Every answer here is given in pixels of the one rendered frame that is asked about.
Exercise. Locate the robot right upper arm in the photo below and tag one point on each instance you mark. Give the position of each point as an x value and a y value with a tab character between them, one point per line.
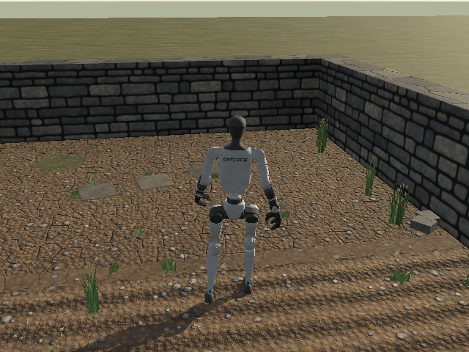
259	156

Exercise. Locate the robot left upper arm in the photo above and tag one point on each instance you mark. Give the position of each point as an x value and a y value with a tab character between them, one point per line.
209	163

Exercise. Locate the robot right forearm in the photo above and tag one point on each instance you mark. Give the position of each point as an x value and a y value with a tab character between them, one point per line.
271	198

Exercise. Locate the left robot hand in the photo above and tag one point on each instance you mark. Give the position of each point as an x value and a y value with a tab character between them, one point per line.
199	202

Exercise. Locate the left robot foot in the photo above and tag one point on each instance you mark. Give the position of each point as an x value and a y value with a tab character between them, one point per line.
209	297

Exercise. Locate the right robot hand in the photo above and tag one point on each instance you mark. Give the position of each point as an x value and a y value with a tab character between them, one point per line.
277	219

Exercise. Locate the robot left forearm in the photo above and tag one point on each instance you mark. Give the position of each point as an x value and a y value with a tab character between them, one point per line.
200	188

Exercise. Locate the robot right thigh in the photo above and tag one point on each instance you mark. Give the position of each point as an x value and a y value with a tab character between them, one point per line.
251	216

